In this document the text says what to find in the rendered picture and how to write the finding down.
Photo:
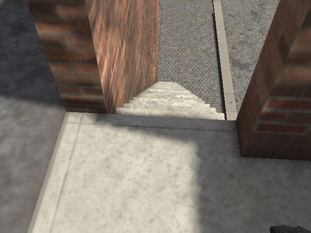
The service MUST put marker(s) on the stairs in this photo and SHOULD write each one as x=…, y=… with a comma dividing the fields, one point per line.
x=167, y=99

